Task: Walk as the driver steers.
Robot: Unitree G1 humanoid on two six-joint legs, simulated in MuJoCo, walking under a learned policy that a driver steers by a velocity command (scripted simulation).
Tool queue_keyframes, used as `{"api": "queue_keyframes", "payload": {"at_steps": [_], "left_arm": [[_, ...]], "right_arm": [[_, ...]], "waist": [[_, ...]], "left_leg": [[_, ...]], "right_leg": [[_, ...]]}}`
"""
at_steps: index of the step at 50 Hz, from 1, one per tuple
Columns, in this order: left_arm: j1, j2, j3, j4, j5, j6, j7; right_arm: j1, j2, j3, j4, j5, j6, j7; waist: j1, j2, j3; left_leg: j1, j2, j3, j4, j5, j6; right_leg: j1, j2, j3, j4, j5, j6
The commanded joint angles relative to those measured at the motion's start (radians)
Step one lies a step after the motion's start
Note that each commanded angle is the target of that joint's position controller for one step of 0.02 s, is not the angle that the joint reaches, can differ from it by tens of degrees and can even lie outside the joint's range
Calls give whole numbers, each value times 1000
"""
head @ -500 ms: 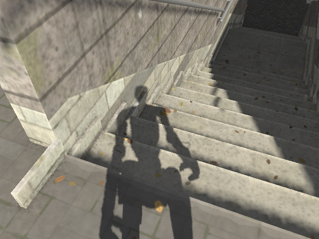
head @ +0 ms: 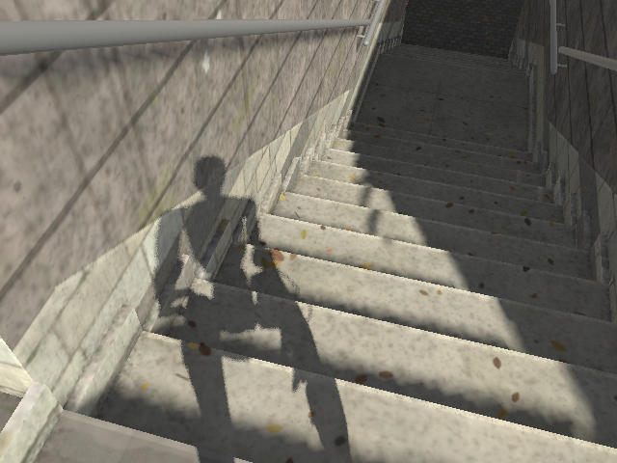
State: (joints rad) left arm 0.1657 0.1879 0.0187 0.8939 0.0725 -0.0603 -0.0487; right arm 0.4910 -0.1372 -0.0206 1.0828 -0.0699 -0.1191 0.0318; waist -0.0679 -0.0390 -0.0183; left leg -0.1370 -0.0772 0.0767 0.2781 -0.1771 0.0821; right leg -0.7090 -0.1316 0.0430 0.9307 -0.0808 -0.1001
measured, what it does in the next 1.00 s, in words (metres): walks ahead: right foot, then left foot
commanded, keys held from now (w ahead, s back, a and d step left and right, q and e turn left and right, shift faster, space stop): w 0.80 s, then w+e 0.20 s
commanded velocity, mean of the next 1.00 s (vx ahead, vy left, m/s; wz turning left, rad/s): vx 0.50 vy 0.00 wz -0.04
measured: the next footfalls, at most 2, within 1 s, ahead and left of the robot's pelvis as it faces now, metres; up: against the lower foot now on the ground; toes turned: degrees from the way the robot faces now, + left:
right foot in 0.22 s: +0.27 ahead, -0.12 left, +0.00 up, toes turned -2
left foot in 0.80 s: +0.46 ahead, +0.08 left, +0.00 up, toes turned +4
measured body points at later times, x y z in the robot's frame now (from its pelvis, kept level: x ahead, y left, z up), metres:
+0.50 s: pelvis +0.24 -0.06 +0.00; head +0.25 -0.08 +0.45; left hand +0.23 +0.19 -0.13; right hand +0.34 -0.32 -0.14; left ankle +0.32 +0.10 -0.68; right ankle +0.23 -0.12 -0.75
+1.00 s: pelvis +0.45 +0.00 -0.04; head +0.46 +0.00 +0.41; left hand +0.57 +0.23 -0.17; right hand +0.42 -0.22 -0.19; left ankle +0.42 +0.08 -0.75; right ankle +0.50 -0.15 -0.69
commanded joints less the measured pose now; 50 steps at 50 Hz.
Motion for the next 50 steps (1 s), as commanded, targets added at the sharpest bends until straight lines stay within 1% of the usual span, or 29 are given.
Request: {"api": "queue_keyframes", "payload": {"at_steps": [1, 3, 4, 5, 7, 8, 10, 11, 12, 13, 14, 15, 18, 24, 29, 30, 33, 38, 40, 41, 42, 43, 44, 45, 46, 47, 48, 49, 50], "left_arm": [[-28, -6, -12, -43, -5, 22, -11], [-75, 31, 1, -54, -9, 29, -9], [-146, 57, 6, -101, -62, 11, 7], [-190, 41, 2, -112, -66, 4, 11], [-202, 42, 9, -125, -55, 1, 13], [-160, 29, 6, -116, -51, -4, 14], [58, 71, 35, -40, -39, -27, 34], [216, 126, 54, -6, -25, -44, 43], [305, 231, 77, -3, -12, -45, 49], [307, 225, 85, 7, -58, -23, 37], [233, 164, 71, -4, -58, -15, 30], [162, 120, 60, -23, -52, -17, 26], [110, 59, 38, -9, -53, -43, 39], [236, 122, 41, 31, -76, -58, 53], [331, 132, 38, 41, -61, -31, 58], [377, 156, 43, 63, -52, -36, 58], [408, 135, 36, 60, -50, -31, 57], [352, 182, 54, 30, -37, -8, 55], [276, 198, 57, 30, -47, -13, 56], [207, 199, 60, 26, -59, -19, 55], [271, -35, -12, -47, 59, -54, -21], [186, -11, 9, -90, 24, -71, -37], [55, 24, 20, -137, -20, -69, -24], [36, 118, 46, -109, -16, -55, 6], [120, 134, 52, -83, 2, -42, 19], [170, 76, 29, -70, 36, -18, 15], [220, 4, 7, -57, 59, -4, 6], [229, -2, 1, -57, 67, -12, -10], [249, 30, 16, -62, 41, -22, -21]], "right_arm": [[-7, -77, 7, -43, -4, -30, 23], [75, -99, 8, -6, -4, -25, 35], [15, -161, -21, -55, 105, -7, -12], [24, -163, -18, -55, 103, 0, -29], [33, -152, -22, -55, 67, 10, -41], [37, -143, -25, -46, 59, 17, -48], [42, -149, -31, -45, 57, 26, -64], [38, -119, -22, -68, 67, 27, -66], [141, -25, -3, -96, 100, 30, -60], [167, -105, -29, -71, 80, 33, -54], [80, -140, -42, -87, 72, 35, -52], [-17, -128, -40, -112, 69, 30, -46], [-84, -101, -41, -140, 49, 68, -40], [-257, -119, -48, -185, 41, 115, -32], [-391, -119, -38, -216, 50, 131, -21], [-346, -139, -43, -195, 52, 142, -27], [-388, -174, -53, -201, 46, 147, -33], [-400, -174, -54, -208, 18, 117, -13], [-90, -169, -72, -107, 30, 92, -28], [144, -205, -92, -40, 22, 76, -34], [261, -221, -70, -49, -69, 1, 2], [268, -182, -51, -60, -92, -34, 32], [73, -196, -53, -100, -72, -60, 56], [-70, -119, -33, -121, -34, -51, 56], [-83, -101, -12, -143, -34, -41, 46], [-179, -21, 25, -174, -48, -36, 19], [-233, -9, 34, -192, -50, -39, -1], [-316, 52, 62, -238, -49, -60, -38], [-332, 0, 59, -265, -41, -85, -57]], "waist": [[50, 100, 54], [35, 97, 65], [46, 105, 86], [21, 128, 83], [28, 153, 107], [44, 177, 90], [131, 101, 20], [187, 27, -98], [163, -180, -246], [163, -198, -275], [132, -87, -136], [127, -30, -53], [54, -45, 19], [50, -17, 69], [82, -25, 73], [74, -62, 63], [93, -16, 83], [90, -36, 87], [-41, -42, 14], [-170, 3, -19], [-118, 394, -153], [-114, 179, -56], [-58, 160, 177], [-14, 23, 173], [30, 47, 100], [115, 29, 96], [166, 68, 68], [180, 43, 9], [172, 65, -15]], "left_leg": [[-161, 258, -136, -155, 309, 198], [-20, 291, -157, -132, 390, 198], [-25, 255, -124, -114, 277, 102], [-50, 243, -112, -116, 253, 81], [10, 265, -120, -73, 327, 62], [47, 279, -119, -29, 366, 64], [125, 247, -97, 242, 537, 44], [-5, 213, -60, 484, 370, 25], [-353, 78, 24, 841, -111, -21], [-492, 38, -64, 1006, -334, -14], [-550, 90, -107, 1063, -258, -8], [-534, 114, -116, 1032, -185, -10], [-391, 164, -121, 832, -123, -29], [-461, 157, -89, 602, 66, -47], [-483, 150, -69, 504, 163, -57], [-497, 162, -101, 584, 194, -49], [-549, 143, -71, 639, 167, -36], [-398, 108, -5, 548, 71, -9], [15, 28, 50, 468, 24, 24], [253, 55, -3, 328, 83, 47], [468, 261, -322, 301, 81, 227], [372, 397, -568, 164, 153, 303], [131, 478, -615, 77, -163, 324], [1, 414, -491, 50, -357, 278], [-115, 412, -475, 108, -320, 301], [-298, 363, -379, 122, -240, 238], [-441, 291, -264, 161, -160, 169], [-534, 206, -108, 210, -75, 96], [-637, 162, 10, 255, -71, 70]], "right_leg": [[137, 24, -53, -171, 174, 34], [74, 39, -30, -258, 173, 51], [132, 72, -106, -265, 135, 64], [192, 92, -114, -282, 103, 78], [220, 103, -104, -320, 19, 66], [267, 115, -104, -328, -24, 53], [450, 162, -107, -495, -59, 12], [683, 34, 29, -494, -25, -26], [1008, -235, 426, -513, -54, -131], [996, -271, 651, -616, -103, -196], [887, -227, 508, -622, -144, -182], [752, -196, 399, -654, -58, -166], [565, -102, 197, -721, 177, -91], [594, -66, 88, -780, 327, -92], [660, -67, 60, -787, 298, -91], [707, -101, 75, -769, 328, -122], [752, -91, 46, -712, 251, -138], [701, -81, 8, -512, 481, -114], [506, -26, -48, -234, 691, -77], [333, 48, -57, 73, 537, -39], [32, 242, 17, 554, -518, -44], [-137, 302, 218, 577, -549, -99], [-323, 246, 235, 547, -408, -115], [-294, 159, 191, 528, -265, -113], [-230, 136, 191, 508, -176, -90], [-107, 80, 190, 377, -63, -82], [40, 69, 142, 350, 79, -82], [164, 68, 112, 180, 304, -64], [315, 86, 29, 64, 438, -26]]}}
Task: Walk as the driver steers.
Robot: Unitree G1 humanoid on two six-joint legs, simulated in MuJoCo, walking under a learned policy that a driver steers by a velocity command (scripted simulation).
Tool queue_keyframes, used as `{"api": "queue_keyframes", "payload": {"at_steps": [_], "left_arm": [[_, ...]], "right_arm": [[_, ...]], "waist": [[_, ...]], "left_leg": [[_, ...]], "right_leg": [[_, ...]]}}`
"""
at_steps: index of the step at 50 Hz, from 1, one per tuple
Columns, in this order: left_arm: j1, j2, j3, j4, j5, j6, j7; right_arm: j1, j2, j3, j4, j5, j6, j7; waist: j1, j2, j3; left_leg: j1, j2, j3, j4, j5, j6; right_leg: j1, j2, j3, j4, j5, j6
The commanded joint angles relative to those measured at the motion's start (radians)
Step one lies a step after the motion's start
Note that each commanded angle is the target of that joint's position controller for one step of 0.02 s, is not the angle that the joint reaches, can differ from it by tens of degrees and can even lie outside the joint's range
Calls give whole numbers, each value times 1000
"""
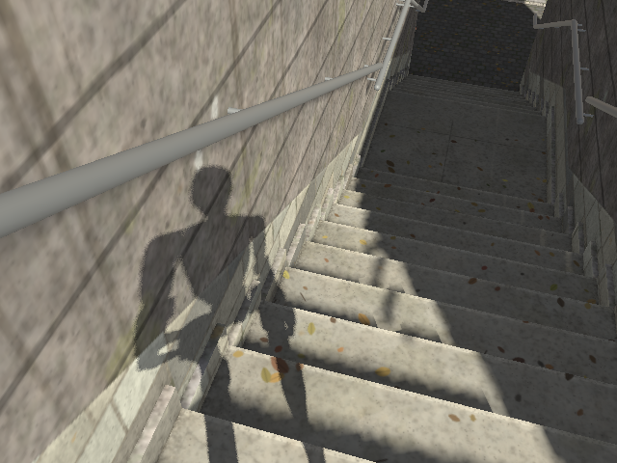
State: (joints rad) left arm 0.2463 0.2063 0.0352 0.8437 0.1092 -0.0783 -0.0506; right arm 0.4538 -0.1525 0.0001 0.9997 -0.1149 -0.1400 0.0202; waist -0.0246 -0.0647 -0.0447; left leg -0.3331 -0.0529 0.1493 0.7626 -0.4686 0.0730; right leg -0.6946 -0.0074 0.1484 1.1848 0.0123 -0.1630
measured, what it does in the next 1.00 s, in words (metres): goes down, turning right: right foot 0.17 m lower, then left foot 0.17 m lower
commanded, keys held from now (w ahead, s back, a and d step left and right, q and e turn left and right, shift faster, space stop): w+e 1.00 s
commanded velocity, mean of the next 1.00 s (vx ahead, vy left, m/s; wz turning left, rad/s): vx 0.50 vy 0.00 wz -0.54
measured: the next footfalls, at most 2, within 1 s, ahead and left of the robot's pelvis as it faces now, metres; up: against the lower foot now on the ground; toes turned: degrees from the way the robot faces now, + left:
right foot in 0.26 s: +0.23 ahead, -0.11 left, -0.17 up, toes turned -12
left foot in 0.64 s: +0.55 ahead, +0.07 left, -0.34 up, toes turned -18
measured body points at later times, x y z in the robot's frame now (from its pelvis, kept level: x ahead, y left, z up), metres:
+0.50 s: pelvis +0.28 -0.02 -0.17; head +0.30 -0.02 +0.28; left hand +0.31 +0.20 -0.32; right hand +0.32 -0.26 -0.30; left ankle +0.47 +0.12 -0.84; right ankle +0.19 -0.10 -0.87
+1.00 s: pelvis +0.54 -0.02 -0.33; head +0.54 -0.04 +0.12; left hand +0.77 +0.09 -0.45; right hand +0.36 -0.15 -0.48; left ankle +0.51 +0.08 -1.04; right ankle +0.56 -0.20 -0.96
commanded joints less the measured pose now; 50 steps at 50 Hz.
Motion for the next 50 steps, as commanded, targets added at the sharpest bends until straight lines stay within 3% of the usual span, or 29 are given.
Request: {"api": "queue_keyframes", "payload": {"at_steps": [1, 4, 7, 10, 12, 13, 14, 15, 16, 17, 19, 20, 21, 22, 23, 25, 27, 29, 30, 31, 32, 33, 34, 36, 37, 39, 42, 47, 50], "left_arm": [[144, 20, 1, 7, -1, -10, -30], [-154, 72, 12, -81, -23, -2, -31], [-304, 26, -18, -118, -14, 9, -21], [-205, 68, -15, -56, -18, 6, 3], [17, 132, 11, 35, -35, 1, 20], [246, 146, 30, 109, -35, -8, 20], [552, 265, 96, 199, -36, -1, 9], [641, 260, 88, 234, -34, 0, 8], [552, 273, 98, 207, -1, -8, 12], [276, 149, 46, 133, 6, -31, 12], [-72, -7, -24, 28, -31, -45, -12], [-108, 35, -26, 7, -49, -42, -21], [-25, 83, -13, 55, -58, -41, -28], [3, 114, -12, 45, -25, -53, -27], [24, 96, -21, 35, 2, -75, -9], [199, 23, -46, 63, -43, -92, 51], [246, 119, -43, 67, -24, -67, 40], [275, 136, -46, 43, -27, -50, 12], [232, 153, -45, 23, -45, -39, 7], [228, 189, -30, 15, -64, -39, -4], [211, 187, -31, 40, -32, -35, -32], [431, 40, -44, 122, -55, -40, -71], [568, -1, -52, 95, -82, -42, -84], [255, 70, -51, -73, -85, -29, -68], [178, 26, -71, -93, -64, -8, -42], [165, -19, -93, -77, -36, 21, -31], [143, 69, -37, -42, -13, 31, -69], [76, 60, -16, -56, -54, -2, -79], [-36, 48, -16, -117, -41, 9, -60]], "right_arm": [[-178, -45, 35, -134, -7, -72, -59], [212, -70, 45, 9, 43, -52, -59], [214, -88, 39, 27, 55, -15, -34], [168, -100, 34, 16, 73, 15, -31], [147, -161, 8, 20, 44, 41, -10], [85, -183, 8, -4, 36, 53, 18], [162, -132, 22, 16, -10, 49, 65], [112, -60, 49, -55, 18, 33, 116], [-101, -88, 37, -183, 69, 7, 116], [-183, -124, 16, -233, 76, -9, 80], [-101, -116, 17, -149, 22, 31, 13], [-73, -62, 33, -132, -17, 68, 12], [-54, -20, 45, -121, -23, 92, 28], [25, -41, 51, -112, -26, 85, 47], [-54, -47, 58, -142, -11, 66, 42], [-226, -131, 51, -176, 8, 46, 21], [-256, -131, 44, -214, 33, 66, 10], [-252, -125, 43, -237, 6, 85, 28], [-183, -143, 31, -243, 22, 84, 32], [-103, -214, 2, -209, 24, 77, 27], [74, -265, -28, -164, 39, 71, 24], [330, -354, -58, -40, 26, 63, 43], [267, -398, -67, -119, 35, 70, 75], [158, -319, -51, -102, 41, 55, 72], [90, -190, -22, -94, 39, 47, 60], [-65, 5, 33, -103, 8, 24, 28], [-135, -35, 33, -99, 3, -41, -12], [36, -206, -16, -14, -31, -14, -35], [172, -148, -9, 22, -5, 8, -48]], "waist": [[92, 81, 12], [-61, 115, 142], [-93, 119, 174], [-59, 57, 173], [17, 6, 112], [141, -33, 89], [238, -196, -129], [275, -102, -351], [292, 71, -122], [164, 213, 36], [-14, 122, 198], [-37, 5, 221], [-35, 41, 138], [-63, 96, 119], [-9, 147, 67], [127, 101, 40], [81, 53, 70], [38, 38, 139], [-26, 56, 148], [-55, 84, 128], [-139, 71, 42], [-121, 297, -142], [-52, 366, -348], [-86, 213, -112], [-46, 101, 26], [75, 52, 189], [71, 111, 156], [21, 45, 81], [-46, 115, 95]], "left_leg": [[-443, 143, -30, -158, 138, 59], [-166, 262, -182, -72, 110, 64], [-94, 305, -240, -54, 117, 88], [-44, 317, -269, 60, 265, 70], [-28, 222, -152, 330, 452, 16], [-188, 216, -94, 587, 581, -1], [-564, 140, -78, 1187, 218, -108], [-821, 85, -178, 1372, -376, -168], [-1077, 77, -250, 1322, -283, -169], [-1039, 170, -367, 873, 60, -138], [-529, 261, -271, 433, 361, -37], [-361, 231, -215, 363, 363, -43], [-232, 205, -189, 376, 428, -45], [-109, 181, -163, 418, 580, -46], [-231, 221, -297, 286, 767, -63], [-359, 206, -263, -129, 1080, -90], [36, 128, -123, -180, 1013, -96], [162, 140, -134, -218, 967, -76], [233, 114, -93, -321, 885, -68], [318, 89, -58, -377, 819, -51], [485, 133, -86, -338, 856, 5], [793, 330, -266, -159, 1262, 184], [1027, 544, -470, -14, 1509, 357], [732, 574, -568, -205, 778, 302], [472, 552, -561, -321, 323, 249], [2, 459, -381, -451, 312, 190], [-314, 296, -117, -540, 276, 162], [157, 415, -91, -300, 754, 144], [285, 422, -94, -270, 744, 173]], "right_leg": [[358, -39, -111, -261, 469, 87], [116, -52, -123, -496, 348, 129], [148, -52, -159, -641, 250, 110], [250, -57, -153, -733, 144, 106], [516, 6, -236, -835, 172, 97], [804, 39, -300, -915, 282, 57], [1342, -117, -101, -532, 746, -190], [1600, -315, 162, -465, 838, -328], [1461, -352, 276, -544, 564, -276], [1096, -369, 267, -631, 137, -164], [225, -234, 75, -866, -149, -196], [25, -179, 92, -884, -227, -235], [-40, -114, 93, -823, -322, -222], [-143, -79, 79, -715, -278, -192], [15, -99, 145, -623, -228, -175], [259, -1, 61, -406, -342, -77], [-62, 37, 61, -381, -495, -48], [-113, 0, 174, -315, -541, -51], [-91, 0, 197, -224, -531, -45], [-6, 29, 205, -111, -413, -18], [14, 55, 189, 149, -234, 34], [-108, 142, 85, 631, -567, 99], [-411, 165, -13, 1081, -825, 103], [-778, 31, -39, 1041, -622, 93], [-740, -64, 25, 881, -416, 81], [-468, -188, 18, 481, -172, 47], [-18, -154, -121, 62, 87, 63], [-274, -147, -53, 52, 73, 93], [-336, -134, -104, 64, -52, 104]]}}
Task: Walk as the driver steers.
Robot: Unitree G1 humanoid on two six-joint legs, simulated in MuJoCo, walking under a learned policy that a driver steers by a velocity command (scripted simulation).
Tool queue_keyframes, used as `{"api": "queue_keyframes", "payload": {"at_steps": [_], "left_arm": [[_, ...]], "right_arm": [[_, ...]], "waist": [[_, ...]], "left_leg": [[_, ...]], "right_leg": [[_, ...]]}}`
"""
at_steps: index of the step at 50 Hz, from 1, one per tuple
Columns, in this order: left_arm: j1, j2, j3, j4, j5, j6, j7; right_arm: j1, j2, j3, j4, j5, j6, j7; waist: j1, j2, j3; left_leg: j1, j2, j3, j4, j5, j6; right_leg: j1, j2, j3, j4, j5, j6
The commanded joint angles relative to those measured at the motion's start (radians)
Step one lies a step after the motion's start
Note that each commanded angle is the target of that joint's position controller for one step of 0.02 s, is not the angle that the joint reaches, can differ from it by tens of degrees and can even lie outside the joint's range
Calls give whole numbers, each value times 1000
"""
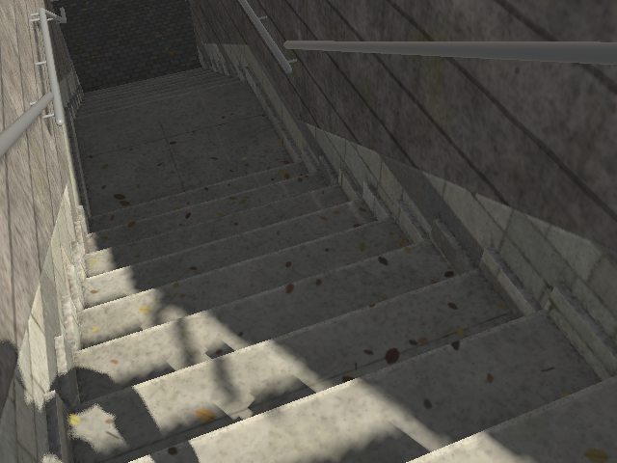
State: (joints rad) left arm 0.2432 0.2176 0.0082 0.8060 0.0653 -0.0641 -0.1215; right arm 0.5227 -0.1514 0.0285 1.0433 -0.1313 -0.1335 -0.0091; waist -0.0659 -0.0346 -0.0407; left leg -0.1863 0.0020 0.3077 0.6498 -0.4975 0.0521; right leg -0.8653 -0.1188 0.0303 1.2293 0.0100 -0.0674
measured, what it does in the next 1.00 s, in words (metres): goes down: right foot, then left foot 0.17 m lower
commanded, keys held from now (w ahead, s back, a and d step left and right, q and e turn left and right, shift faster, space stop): e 0.18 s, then q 0.82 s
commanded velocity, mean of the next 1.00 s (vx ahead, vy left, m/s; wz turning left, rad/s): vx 0.12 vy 0.00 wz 0.11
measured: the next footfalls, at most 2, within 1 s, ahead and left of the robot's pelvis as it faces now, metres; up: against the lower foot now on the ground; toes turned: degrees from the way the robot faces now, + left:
right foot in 0.14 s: +0.12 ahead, -0.14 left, +0.00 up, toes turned -12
left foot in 0.50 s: +0.31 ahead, +0.12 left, -0.17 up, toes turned -2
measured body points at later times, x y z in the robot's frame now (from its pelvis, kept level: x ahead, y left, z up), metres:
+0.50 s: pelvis +0.19 +0.01 -0.09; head +0.21 +0.03 +0.36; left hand +0.19 +0.24 -0.24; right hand +0.27 -0.25 -0.21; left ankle +0.29 +0.12 -0.83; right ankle +0.08 -0.13 -0.71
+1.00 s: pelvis +0.26 -0.03 -0.15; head +0.28 -0.02 +0.30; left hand +0.41 +0.22 -0.25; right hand +0.32 -0.26 -0.28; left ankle +0.26 +0.12 -0.87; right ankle +0.31 -0.11 -0.88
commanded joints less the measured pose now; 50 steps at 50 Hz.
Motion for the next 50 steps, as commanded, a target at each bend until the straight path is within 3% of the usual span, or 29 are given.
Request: {"api": "queue_keyframes", "payload": {"at_steps": [1, 5, 7, 8, 9, 10, 12, 14, 16, 17, 18, 19, 22, 23, 25, 26, 27, 30, 31, 33, 35, 38, 39, 41, 44, 47, 48, 49, 50], "left_arm": [[-83, 30, 8, -122, 2, -11, 17], [-50, 74, 60, -158, -5, -14, 32], [340, 189, 136, -21, -23, -45, 74], [446, 239, 142, 29, 13, -66, 114], [637, 236, 116, 71, 18, -85, 102], [585, 193, 119, 103, -9, -105, 84], [281, 62, 75, 60, -84, -75, 63], [13, 28, 39, -49, -36, -36, 38], [-108, 118, 57, -112, 23, -54, 65], [-22, 112, 69, -1, -76, -5, 106], [1, 127, 64, -13, -101, 18, 110], [117, 110, 33, 23, 38, -41, 94], [277, 64, -4, 126, -6, -27, 77], [226, 90, -7, 127, -8, -12, 63], [155, 145, 1, 115, 9, 13, 18], [261, 114, 23, 93, -6, 22, 13], [242, 118, 23, 35, -27, 20, 20], [14, 135, 18, -152, -81, -52, 106], [43, 89, -6, -132, -53, -48, 124], [108, 29, -24, -129, -13, -17, 152], [117, 33, -31, -139, 21, -1, 149], [13, 45, -36, -201, -6, -3, 148], [-36, 23, -47, -213, -2, 6, 136], [-160, 9, -43, -227, -6, 47, 113], [-138, 53, -23, -197, -9, 50, 124], [-83, 94, 9, -194, -76, 27, 140], [36, 144, 40, -166, -103, 18, 152], [161, 158, 55, -137, -93, 14, 167], [270, 212, 77, -144, -23, 12, 171]], "right_arm": [[74, -136, -36, -36, 27, 0, -24], [-49, -289, -96, -81, 38, -25, -28], [-286, -439, -164, -175, 46, -36, 12], [-301, -301, -146, -228, 40, -36, 45], [-389, -145, -96, -325, 86, -40, 104], [-518, -123, -92, -379, 140, -35, 102], [-319, -129, -94, -294, 107, 5, 77], [54, -39, -67, -99, 20, 50, 101], [-34, -87, -66, -98, 10, 65, 124], [-179, -138, -92, -172, 182, 80, 71], [-242, -130, -77, -198, 182, 101, 46], [-253, -180, -80, -182, 28, 83, 82], [-256, -123, -66, -178, 19, 81, 89], [-187, -143, -81, -148, 45, 78, 84], [-5, -255, -138, -100, 84, 65, 61], [44, -400, -176, -110, 65, 70, 49], [61, -450, -181, -127, 67, 71, 58], [-21, -336, -141, -197, 61, 22, 83], [-61, -231, -98, -194, 58, 20, 94], [-123, -109, -47, -202, 64, 23, 70], [-104, -118, -47, -222, 90, 5, 33], [-4, -163, -56, -232, 77, -4, 19], [25, -155, -54, -230, 72, -2, 14], [5, -177, -62, -261, 125, 10, 21], [-74, -224, -87, -300, 112, 5, 36], [-163, -225, -91, -335, 98, 37, 27], [-115, -173, -80, -323, 96, 38, 24], [-41, -67, -49, -322, 136, 37, 10], [-102, 33, -29, -431, 121, 50, -6]], "waist": [[-8, 86, 89], [92, 133, 49], [321, 30, 4], [328, -269, -183], [325, -187, -307], [333, 33, -18], [133, 36, 39], [-65, 14, 95], [-33, 102, 52], [-46, 58, -65], [7, -25, -38], [65, 41, 199], [113, -15, 171], [70, 3, 150], [-36, 67, 84], [-20, 334, -83], [-18, 374, -208], [-20, 180, -94], [43, 34, -34], [120, 38, 46], [91, 58, 24], [31, 137, 19], [3, 55, 14], [-4, 120, 37], [11, 174, 6], [51, 200, -78], [87, 164, -141], [105, 46, -248], [154, -229, -200]], "left_leg": [[137, 358, -234, -136, 893, 177], [-62, 313, -90, -31, 1276, 51], [-371, 241, -66, 370, 1114, -29], [-683, 65, -78, 923, 10, -133], [-899, -9, -314, 901, -338, -113], [-979, 37, -417, 738, -285, -118], [-783, 157, -417, 547, -199, -103], [-193, 126, -339, 448, 480, -56], [25, 96, -334, 215, 1056, -33], [73, -77, -197, 180, 986, -59], [29, -52, -230, 155, 895, -56], [-165, 123, -400, -35, 897, -63], [-161, 176, -409, -238, 964, -69], [-30, 138, -353, -250, 958, -80], [313, 18, -220, -233, 869, -65], [463, 157, -398, -215, 1189, 92], [608, 283, -591, -141, 1363, 236], [301, 511, -922, -161, 980, 386], [118, 478, -835, -217, 830, 342], [-209, 321, -748, -285, 591, 293], [-241, 166, -648, -255, 417, 228], [-184, 162, -707, -157, 516, 244], [-140, 169, -706, -173, 367, 222], [-351, 118, -757, -309, 19, 209], [-321, 187, -864, -371, -29, 233], [-161, 204, -880, -269, 378, 235], [-222, 172, -879, -213, 361, 185], [-339, 36, -715, -36, 88, 84], [-885, -203, -510, 254, -193, -52]], "right_leg": [[-137, -23, -21, -19, -103, 6], [385, 108, -189, -204, -316, -7], [946, 237, -249, -436, -136, -34], [1332, 20, 96, -490, 520, -272], [1458, -202, 481, -625, 736, -385], [1171, -291, 556, -655, 626, -349], [793, -265, 386, -601, 500, -285], [98, -78, 55, -619, 263, -203], [-60, 54, -125, -588, -310, -66], [67, 43, -87, -571, -426, -51], [137, 7, -83, -503, -357, -42], [217, -84, -12, -462, -411, -12], [365, -197, 157, -341, -362, -44], [302, -188, 131, -278, -418, -28], [176, -88, -37, -46, -456, 23], [150, 61, -186, 430, -715, 107], [-14, 113, -164, 817, -975, 137], [-380, 45, 105, 961, -745, 134], [-280, -8, 144, 789, -607, 104], [-112, -25, 116, 652, -423, 92], [-98, 13, 24, 528, -282, 114], [-184, 12, -13, 413, -236, 152], [-196, -17, -14, 119, -139, 167], [93, 34, -103, -198, -235, 192], [283, 109, -78, -333, -324, 136], [481, 136, -45, -722, -193, 43], [735, 76, -2, -803, -98, -33], [1030, -106, 123, -836, 93, -142], [1279, -412, 576, -865, 257, -474]]}}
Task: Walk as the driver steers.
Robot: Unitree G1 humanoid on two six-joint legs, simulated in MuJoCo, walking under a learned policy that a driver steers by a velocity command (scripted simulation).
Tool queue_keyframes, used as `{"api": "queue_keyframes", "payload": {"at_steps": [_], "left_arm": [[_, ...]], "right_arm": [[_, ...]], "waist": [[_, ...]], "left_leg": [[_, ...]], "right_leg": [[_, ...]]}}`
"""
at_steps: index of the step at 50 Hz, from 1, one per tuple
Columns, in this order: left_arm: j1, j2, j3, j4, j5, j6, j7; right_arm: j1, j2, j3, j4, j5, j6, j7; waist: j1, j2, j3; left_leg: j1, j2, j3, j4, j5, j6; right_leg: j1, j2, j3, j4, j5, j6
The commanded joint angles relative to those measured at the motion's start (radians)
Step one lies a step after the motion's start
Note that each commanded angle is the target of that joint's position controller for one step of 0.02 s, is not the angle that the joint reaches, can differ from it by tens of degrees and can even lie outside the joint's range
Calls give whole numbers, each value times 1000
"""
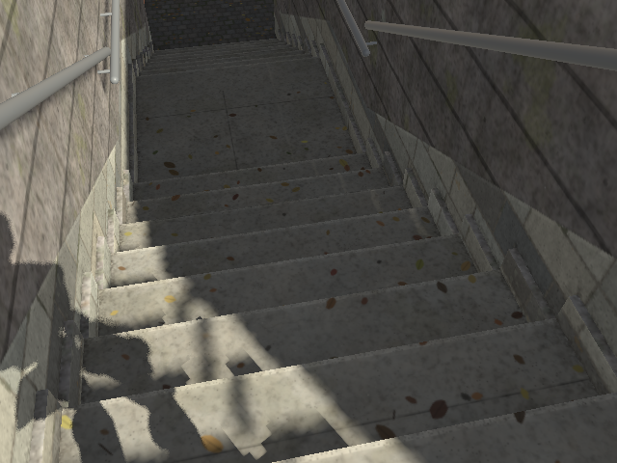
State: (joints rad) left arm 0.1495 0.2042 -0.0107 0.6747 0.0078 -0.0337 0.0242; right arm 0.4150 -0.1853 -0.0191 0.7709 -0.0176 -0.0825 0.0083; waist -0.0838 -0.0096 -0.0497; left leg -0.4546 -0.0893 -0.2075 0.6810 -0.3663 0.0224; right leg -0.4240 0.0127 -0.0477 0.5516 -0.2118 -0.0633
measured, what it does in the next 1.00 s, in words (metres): steps on the spot, turning left: left foot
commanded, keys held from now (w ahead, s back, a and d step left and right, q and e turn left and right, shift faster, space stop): q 0.30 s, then no key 0.56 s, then w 0.14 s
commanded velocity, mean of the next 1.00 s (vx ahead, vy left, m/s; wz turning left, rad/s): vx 0.02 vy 0.00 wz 0.30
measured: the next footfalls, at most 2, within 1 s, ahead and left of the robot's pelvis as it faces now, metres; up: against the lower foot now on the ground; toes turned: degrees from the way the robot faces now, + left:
left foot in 0.68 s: +0.05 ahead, +0.15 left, +0.00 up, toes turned +21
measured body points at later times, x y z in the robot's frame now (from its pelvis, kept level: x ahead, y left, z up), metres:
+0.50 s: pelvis +0.00 -0.03 +0.01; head +0.05 -0.04 +0.46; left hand -0.08 +0.17 -0.12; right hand +0.17 -0.18 -0.13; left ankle +0.05 +0.15 -0.62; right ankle +0.04 -0.10 -0.73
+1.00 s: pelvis +0.04 +0.02 -0.02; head +0.05 +0.01 +0.43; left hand +0.02 +0.28 -0.15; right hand +0.20 -0.18 -0.15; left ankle +0.01 +0.13 -0.73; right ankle +0.07 -0.07 -0.72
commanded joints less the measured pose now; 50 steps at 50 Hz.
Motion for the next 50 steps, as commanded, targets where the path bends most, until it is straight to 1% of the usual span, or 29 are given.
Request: {"api": "queue_keyframes", "payload": {"at_steps": [1, 2, 3, 4, 6, 7, 8, 10, 12, 15, 17, 20, 23, 25, 28, 29, 31, 33, 34, 35, 36, 37, 39, 40, 43, 45, 47, 48, 50], "left_arm": [[458, 192, 90, 23, 115, -17, 13], [396, 151, 84, 29, 92, -9, -12], [295, 88, 62, 2, 53, -6, -32], [286, 91, 63, 18, 25, -12, -30], [163, 83, 56, 23, 55, -37, -20], [99, 94, 53, 17, 70, -53, -12], [81, 131, 63, 29, 68, -67, 1], [157, 160, 68, 69, 75, -92, 27], [238, 150, 61, 110, 88, -104, 32], [323, 120, 42, 153, 70, -97, 28], [411, 101, 36, 191, 98, -99, 17], [393, 98, 29, 206, 94, -85, -5], [295, 84, 16, 191, 69, -79, -24], [256, 82, 6, 204, 83, -81, -27], [103, 107, 18, 159, 50, -97, -13], [146, 135, 34, 177, 35, -89, 4], [235, 131, 47, 223, 27, -64, 24], [249, 113, 44, 232, 24, -55, 13], [262, 58, 33, 249, 25, -63, 1], [303, -50, 5, 209, 15, -71, -10], [187, -26, 11, 171, -25, -85, -9], [42, 26, 32, 150, -22, -81, -2], [118, 40, 44, 202, 3, -80, -6], [153, 22, 38, 231, 21, -76, -20], [275, -14, 30, 299, 25, -69, -64], [268, 53, 51, 291, 33, -64, -72], [141, 144, 80, 226, 39, -66, -32], [93, 147, 80, 205, 37, -66, -10], [74, 85, 54, 202, 10, -80, 8]], "right_arm": [[-126, 0, 6, -170, -25, 22, -36], [-138, -13, -2, -144, -26, 41, -46], [-111, -59, -15, -113, -32, 53, -64], [-51, -56, -13, -90, -42, 51, -68], [108, -23, 20, -29, -63, 62, -28], [138, -28, 25, -14, -57, 71, -2], [146, -45, 28, -28, -49, 78, 28], [94, -56, 33, -67, -34, 90, 55], [30, -62, 39, -108, -27, 94, 49], [-56, -56, 49, -136, -39, 94, 41], [-80, -38, 62, -148, -42, 90, 31], [-120, -3, 71, -140, -53, 84, 48], [-112, -9, 66, -112, -50, 88, 82], [-93, -6, 64, -114, -58, 88, 74], [-166, -27, 50, -163, -45, 60, 65], [-179, -25, 45, -166, -38, 54, 71], [-199, -54, 15, -180, -30, 46, 59], [-150, -74, -19, -167, -9, 35, 47], [-77, -70, -32, -150, -10, 28, 48], [18, -139, -43, -121, -15, 24, 47], [58, -126, -46, -103, -29, -1, 74], [73, -128, -68, -78, -26, -21, 71], [-32, -112, -65, -82, 28, -23, 92], [-89, -110, -57, -93, 38, -23, 104], [-263, -54, -20, -112, 28, -19, 129], [-229, -105, -30, -63, 30, -15, 135], [-104, -220, -83, -9, 5, -10, 105], [-36, -236, -96, 22, 6, -10, 77], [-62, -124, -61, 32, -3, -10, 36]], "waist": [[247, 5, -30], [208, -4, -9], [163, -75, -24], [108, -149, -9], [-15, -108, -13], [-40, -66, -5], [-33, -40, 6], [22, -33, 9], [81, -36, 13], [149, -58, 4], [190, -84, -8], [192, -46, 12], [156, -59, 27], [131, -68, 50], [143, -57, 25], [171, -77, 33], [207, -88, 33], [165, -113, -51], [115, -41, -132], [121, 172, -248], [50, 182, -153], [6, 97, -59], [88, 77, -45], [124, 77, -4], [202, 52, 19], [183, 89, 54], [82, 135, 84], [43, 142, 87], [49, 117, 72]], "left_leg": [[-867, -71, -51, 409, -276, -76], [-906, -57, -47, 502, -127, -91], [-841, -47, -14, 597, -19, -97], [-791, -65, 37, 809, 60, -81], [-652, -50, 148, 1221, 151, -59], [-570, -29, 163, 1278, 213, -59], [-564, -16, 182, 1314, 222, -67], [-602, 31, 169, 1364, 248, -89], [-712, 52, 111, 1367, 293, -101], [-829, 70, 101, 1192, 349, -98], [-926, 96, 84, 1125, 346, -94], [-875, 165, 140, 756, 376, -74], [-509, 195, 250, 438, 235, -64], [-354, 173, 267, 478, 210, -36], [-284, 180, 225, 222, 165, -32], [-286, 147, 254, 103, 154, -36], [-234, 102, 288, -132, 186, -3], [114, 69, 323, -282, 312, 60], [349, 132, 227, -305, 430, 109], [649, 392, -61, -267, 830, 307], [642, 469, -247, -293, 392, 323], [585, 416, -189, -290, 320, 274], [383, 364, -60, -298, 410, 218], [255, 340, -15, -293, 436, 185], [-124, 254, 114, -254, 336, 125], [-185, 244, 86, -273, -26, 132], [-28, 331, -97, -343, -401, 239], [122, 401, -213, -349, -462, 297], [150, 419, -267, -324, -444, 315]], "right_leg": [[799, -562, 724, -244, 383, -422], [702, -484, 554, -235, 269, -312], [536, -414, 410, -231, 190, -233], [389, -333, 298, -199, 282, -176], [47, -257, 135, -225, 236, -149], [-66, -228, 75, -257, 145, -146], [-93, -239, 59, -275, 79, -136], [-30, -277, 51, -274, 68, -122], [117, -316, 71, -252, 131, -151], [293, -334, 96, -242, 48, -191], [406, -374, 139, -234, 51, -214], [388, -370, 149, -304, -106, -206], [177, -336, 83, -388, -313, -136], [91, -361, 74, -392, -269, -138], [187, -365, 44, -330, -218, -136], [237, -373, 71, -320, -223, -163], [331, -417, 116, -266, -220, -186], [200, -386, 82, -181, -204, -133], [110, -315, -3, -41, -176, -37], [-122, -177, -126, 239, -333, 88], [-393, -122, 17, 274, -446, 144], [-490, -121, 46, 341, -409, 151], [-357, -152, 45, 427, -361, 184], [-284, -157, 46, 458, -284, 193], [46, -122, 9, 447, -22, 194], [117, -79, -37, 373, 20, 178], [-33, -36, -63, 342, -183, 145], [-155, -44, -31, 290, -236, 113], [-95, -46, -12, 177, -251, 41]]}}
Keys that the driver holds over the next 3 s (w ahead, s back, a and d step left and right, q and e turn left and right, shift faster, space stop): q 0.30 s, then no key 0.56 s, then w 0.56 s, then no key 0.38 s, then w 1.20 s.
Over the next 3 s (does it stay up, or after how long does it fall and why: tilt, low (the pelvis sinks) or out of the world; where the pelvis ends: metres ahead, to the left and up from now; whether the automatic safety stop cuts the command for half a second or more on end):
stays up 0.96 0.10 -0.51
